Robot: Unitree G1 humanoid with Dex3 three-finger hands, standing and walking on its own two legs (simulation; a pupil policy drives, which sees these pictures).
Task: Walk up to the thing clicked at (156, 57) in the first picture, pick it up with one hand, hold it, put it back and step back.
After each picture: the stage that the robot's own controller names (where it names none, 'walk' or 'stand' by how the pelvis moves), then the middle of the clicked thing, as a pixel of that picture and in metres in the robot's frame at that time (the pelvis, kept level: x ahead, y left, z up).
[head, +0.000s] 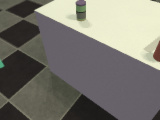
stand; out of the picture +0.59 -0.36 -0.02
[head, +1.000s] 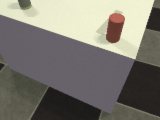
sink last; (114, 28) +0.63 -0.08 +0.01
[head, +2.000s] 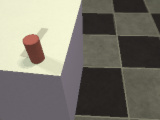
stand; (34, 49) +0.54 +0.24 +0.02
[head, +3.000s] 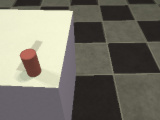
stand; (31, 63) +0.51 +0.25 -0.02
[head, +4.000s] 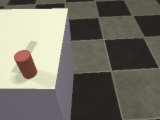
stand; (26, 64) +0.50 +0.26 -0.02
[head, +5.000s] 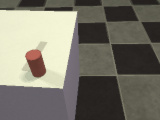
stand; (36, 63) +0.51 +0.23 -0.02
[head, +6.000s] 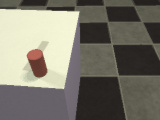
stand; (37, 63) +0.51 +0.22 -0.02
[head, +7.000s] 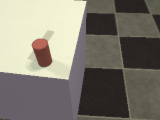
rise first; (42, 53) +0.54 +0.21 -0.01
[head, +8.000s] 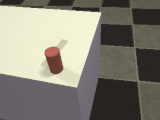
go down; (54, 60) +0.52 +0.20 -0.01
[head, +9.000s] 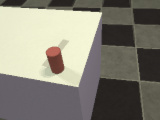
go down; (55, 60) +0.53 +0.19 -0.01
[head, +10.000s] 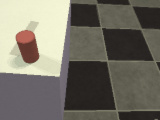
go down; (28, 47) +0.53 +0.18 +0.02
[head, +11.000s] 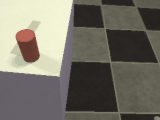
approach; (28, 46) +0.53 +0.19 +0.03
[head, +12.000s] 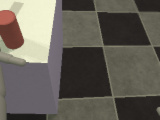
close in; (9, 30) +0.54 +0.20 +0.06
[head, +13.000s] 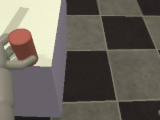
lift; (24, 48) +0.47 +0.17 +0.06
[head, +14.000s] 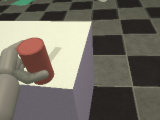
lift; (37, 62) +0.32 +0.14 +0.23
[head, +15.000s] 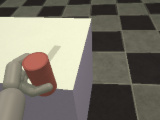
hold; (41, 75) +0.31 +0.14 +0.17
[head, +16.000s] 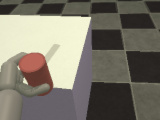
hold; (37, 75) +0.31 +0.15 +0.17
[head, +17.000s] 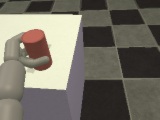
crouch; (38, 50) +0.41 +0.15 +0.18
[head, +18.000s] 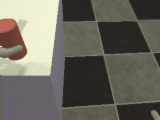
lower; (11, 40) +0.48 +0.19 +0.10
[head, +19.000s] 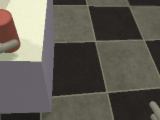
lower; (4, 32) +0.51 +0.18 +0.08
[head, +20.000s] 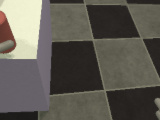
lower; out of the picture +0.51 +0.19 +0.08
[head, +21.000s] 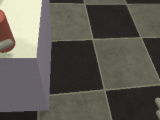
lower; out of the picture +0.51 +0.19 +0.08
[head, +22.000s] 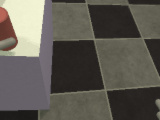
rest; (1, 30) +0.51 +0.19 +0.08
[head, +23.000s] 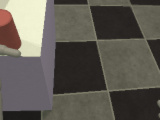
withdraw; (5, 32) +0.51 +0.18 +0.08
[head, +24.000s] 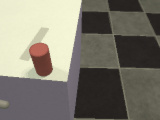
sink last; (41, 60) +0.46 +0.17 +0.04
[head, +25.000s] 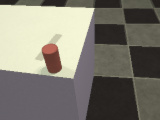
stand; (52, 59) +0.51 +0.18 +0.04
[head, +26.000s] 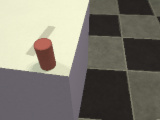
stand; (45, 54) +0.48 +0.18 +0.05
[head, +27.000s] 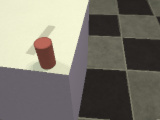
stand; (45, 53) +0.49 +0.18 +0.05
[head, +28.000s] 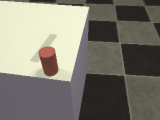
stand; (49, 61) +0.49 +0.17 +0.01
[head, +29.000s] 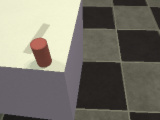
walk; (41, 53) +0.51 +0.20 -0.01
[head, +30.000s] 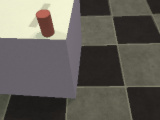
walk; (45, 23) +0.68 +0.21 +0.00
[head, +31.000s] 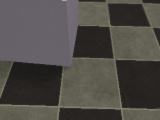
walk; out of the picture +1.01 +0.21 +0.00
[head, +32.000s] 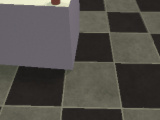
stand; out of the picture +1.08 +0.23 -0.01
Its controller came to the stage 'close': yes
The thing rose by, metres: 0.22
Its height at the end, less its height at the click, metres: +0.00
